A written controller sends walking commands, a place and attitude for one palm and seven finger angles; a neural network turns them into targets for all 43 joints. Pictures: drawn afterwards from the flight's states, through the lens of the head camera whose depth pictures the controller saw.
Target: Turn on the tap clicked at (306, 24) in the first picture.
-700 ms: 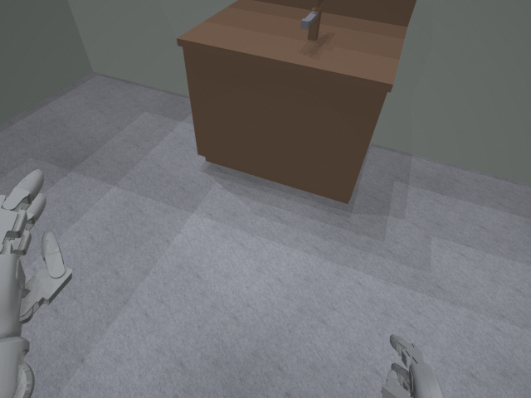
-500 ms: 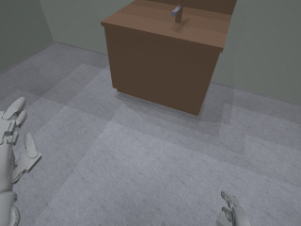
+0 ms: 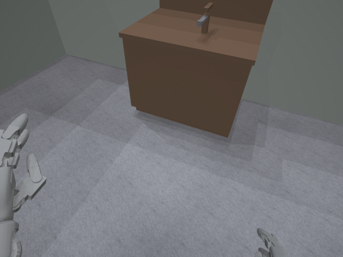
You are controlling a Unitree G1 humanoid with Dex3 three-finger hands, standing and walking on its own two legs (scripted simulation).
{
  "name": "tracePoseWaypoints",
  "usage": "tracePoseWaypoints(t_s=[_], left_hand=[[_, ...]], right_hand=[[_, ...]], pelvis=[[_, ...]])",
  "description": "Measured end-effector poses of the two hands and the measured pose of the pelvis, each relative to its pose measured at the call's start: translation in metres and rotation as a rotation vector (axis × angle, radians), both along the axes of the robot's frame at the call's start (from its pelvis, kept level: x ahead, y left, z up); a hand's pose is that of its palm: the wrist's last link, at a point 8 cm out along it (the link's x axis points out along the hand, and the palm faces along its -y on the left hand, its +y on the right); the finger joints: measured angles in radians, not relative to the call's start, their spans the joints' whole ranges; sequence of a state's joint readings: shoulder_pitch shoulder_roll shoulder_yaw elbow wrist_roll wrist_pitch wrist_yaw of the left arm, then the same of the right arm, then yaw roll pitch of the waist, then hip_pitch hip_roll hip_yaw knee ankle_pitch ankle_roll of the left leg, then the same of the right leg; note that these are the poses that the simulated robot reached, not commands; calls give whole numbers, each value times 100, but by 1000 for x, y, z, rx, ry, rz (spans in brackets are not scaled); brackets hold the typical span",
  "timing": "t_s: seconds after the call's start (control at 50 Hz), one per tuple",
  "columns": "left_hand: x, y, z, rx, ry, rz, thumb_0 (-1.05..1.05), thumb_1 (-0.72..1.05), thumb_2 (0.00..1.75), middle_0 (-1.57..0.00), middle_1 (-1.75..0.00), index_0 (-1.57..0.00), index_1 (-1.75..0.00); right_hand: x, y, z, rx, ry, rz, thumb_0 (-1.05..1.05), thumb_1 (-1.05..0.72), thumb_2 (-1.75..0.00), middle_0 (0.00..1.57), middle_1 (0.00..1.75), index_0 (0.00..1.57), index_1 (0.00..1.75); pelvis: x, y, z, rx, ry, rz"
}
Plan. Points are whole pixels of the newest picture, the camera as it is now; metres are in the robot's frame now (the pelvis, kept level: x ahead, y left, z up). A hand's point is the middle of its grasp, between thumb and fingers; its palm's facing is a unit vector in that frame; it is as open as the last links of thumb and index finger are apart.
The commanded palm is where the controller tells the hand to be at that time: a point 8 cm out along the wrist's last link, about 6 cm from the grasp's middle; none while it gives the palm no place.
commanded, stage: walk to a spot facing it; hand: left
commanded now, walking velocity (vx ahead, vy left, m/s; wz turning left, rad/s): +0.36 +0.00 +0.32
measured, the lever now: (199, 23) +1.35 -0.12 +0.06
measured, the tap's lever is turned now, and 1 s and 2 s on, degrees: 0 0 0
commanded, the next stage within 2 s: none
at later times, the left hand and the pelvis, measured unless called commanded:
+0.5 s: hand (77, 139) +0.30 +0.21 +0.16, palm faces +0.42 -0.78 -0.47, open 7.4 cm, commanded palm +0.23 +0.26 +0.18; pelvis +0.10 -0.04 -0.01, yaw +7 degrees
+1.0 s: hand (60, 91) +0.43 +0.29 +0.19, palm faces +0.58 -0.71 -0.41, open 7.4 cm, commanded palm +0.35 +0.31 +0.18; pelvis +0.25 +0.00 -0.01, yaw +13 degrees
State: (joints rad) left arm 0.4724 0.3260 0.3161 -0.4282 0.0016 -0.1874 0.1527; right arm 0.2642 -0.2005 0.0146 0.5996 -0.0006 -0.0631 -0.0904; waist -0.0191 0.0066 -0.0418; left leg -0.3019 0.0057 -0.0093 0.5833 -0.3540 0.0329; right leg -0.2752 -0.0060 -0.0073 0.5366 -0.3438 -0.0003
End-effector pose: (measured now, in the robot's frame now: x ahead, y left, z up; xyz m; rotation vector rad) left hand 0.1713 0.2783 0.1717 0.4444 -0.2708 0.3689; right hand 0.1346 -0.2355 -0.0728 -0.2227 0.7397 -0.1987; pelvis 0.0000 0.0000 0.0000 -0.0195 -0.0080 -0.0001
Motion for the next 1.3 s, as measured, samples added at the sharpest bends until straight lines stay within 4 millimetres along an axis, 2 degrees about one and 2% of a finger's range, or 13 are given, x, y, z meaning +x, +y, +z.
tracePoseWaypoints(t_s=[0.18,0.28,0.36,0.48,0.6,0.68,0.76,0.88,0.98,1.06,1.18,1.24,1.3], left_hand=[[9,16,0,37,-75,51,2,89,90,-21,-31,-21,-30],[38,15,-2,36,-41,74,2,89,90,-21,-31,-21,-30],[64,-4,6,49,-20,40,2,90,90,-21,-31,-21,-30],[86,-32,10,129,-3,6,2,89,90,-21,-31,-21,-30],[89,-17,14,134,54,124,2,89,90,-22,-31,-22,-30],[103,-4,13,100,56,195,2,89,90,-22,-31,-22,-30],[126,7,9,58,15,224,2,89,90,-22,-31,-22,-30],[172,29,9,100,-105,179,2,89,90,-22,-31,-21,-30],[204,41,25,128,-121,168,2,89,90,-22,-31,-21,-30],[210,33,37,128,-106,182,2,89,90,-21,-31,-21,-30],[222,25,29,134,-12,299,2,89,90,-21,-31,-21,-30],[237,21,13,119,0,370,2,89,90,-21,-31,-21,-30],[256,19,1,35,1,400,2,89,90,-21,-31,-21,-30]], right_hand=[[18,3,-25,-10,56,16,2,-91,-90,20,30,20,30],[38,15,-29,38,65,27,2,-91,-90,20,30,20,30],[58,19,-29,92,86,65,2,-91,-90,20,30,20,30],[102,-2,-44,103,114,106,2,-90,-90,21,30,20,30],[157,-28,-28,23,133,128,2,-91,-90,21,30,20,30],[200,-30,-16,-30,123,174,2,-91,-90,20,30,20,30],[246,-15,-7,-65,87,219,2,-91,-90,20,30,19,30],[314,33,-7,-32,-57,215,2,-91,-90,20,30,19,30],[338,80,0,89,-66,279,2,-91,-90,20,30,20,30],[347,96,-1,149,-35,317,1,-91,-90,21,30,20,30],[370,83,-25,153,66,354,1,-90,-90,21,30,20,30],[393,64,-46,118,104,376,1,-90,-90,21,30,20,30],[419,45,-50,46,149,399,2,-90,-90,21,30,20,30]], pelvis=[[28,6,-17,14,-13,36],[50,1,-13,8,1,48],[68,-12,-6,-1,7,58],[98,-34,-15,3,-6,117],[135,-36,-2,33,0,146],[159,-32,3,47,4,183],[186,-22,0,58,2,207],[226,3,-22,59,-27,202],[249,1,-13,33,-27,222],[273,0,-3,11,-14,232],[319,-12,-2,3,-6,275],[340,-21,-16,16,-6,309],[355,-22,-14,24,-20,349]])
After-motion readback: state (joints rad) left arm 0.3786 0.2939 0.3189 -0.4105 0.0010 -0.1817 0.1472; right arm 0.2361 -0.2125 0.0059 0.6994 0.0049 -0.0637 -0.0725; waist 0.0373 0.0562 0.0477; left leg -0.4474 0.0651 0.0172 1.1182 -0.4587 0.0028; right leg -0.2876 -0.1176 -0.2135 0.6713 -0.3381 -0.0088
